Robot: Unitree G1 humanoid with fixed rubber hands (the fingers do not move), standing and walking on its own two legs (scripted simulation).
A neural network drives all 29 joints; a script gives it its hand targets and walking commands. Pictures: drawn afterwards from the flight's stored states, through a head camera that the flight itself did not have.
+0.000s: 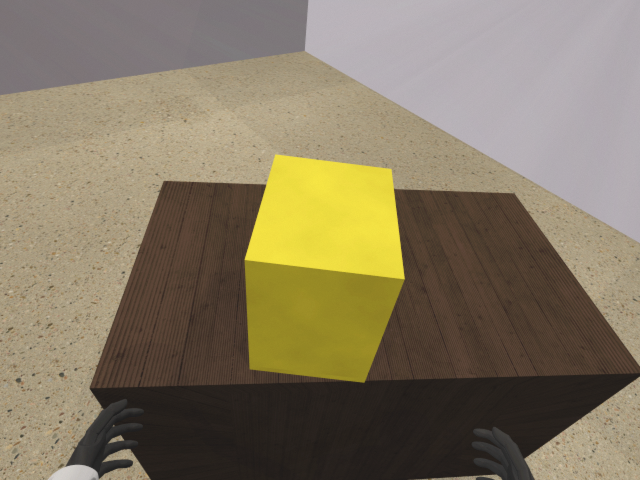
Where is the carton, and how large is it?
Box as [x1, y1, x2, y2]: [245, 154, 404, 382]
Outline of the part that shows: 275,154 245,257 249,366 251,369 364,382 404,279 391,169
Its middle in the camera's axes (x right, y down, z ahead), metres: +0.00 +0.05 +0.66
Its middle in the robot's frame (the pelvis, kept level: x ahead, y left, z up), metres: +0.47 +0.00 -0.01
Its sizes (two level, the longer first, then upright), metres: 0.247 0.198 0.273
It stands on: a pedestal, 0.63 m high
